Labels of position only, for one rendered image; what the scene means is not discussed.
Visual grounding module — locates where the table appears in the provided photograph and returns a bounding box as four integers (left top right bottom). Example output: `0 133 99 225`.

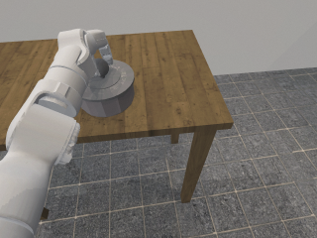
0 30 234 220

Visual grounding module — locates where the robot left forearm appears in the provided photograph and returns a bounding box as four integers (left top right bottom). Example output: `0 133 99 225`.
6 28 97 151

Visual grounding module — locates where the pot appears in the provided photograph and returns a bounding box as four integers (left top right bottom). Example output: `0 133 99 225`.
81 84 135 118

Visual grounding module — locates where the robot left hand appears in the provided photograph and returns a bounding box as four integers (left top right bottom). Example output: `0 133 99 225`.
87 29 113 78

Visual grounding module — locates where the lid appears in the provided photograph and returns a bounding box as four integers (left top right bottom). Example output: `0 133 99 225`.
82 59 135 102

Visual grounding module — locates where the knob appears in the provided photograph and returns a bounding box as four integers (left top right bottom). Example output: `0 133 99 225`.
95 58 109 77

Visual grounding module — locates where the left robot upper arm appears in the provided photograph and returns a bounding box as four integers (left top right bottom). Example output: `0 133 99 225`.
0 103 80 238

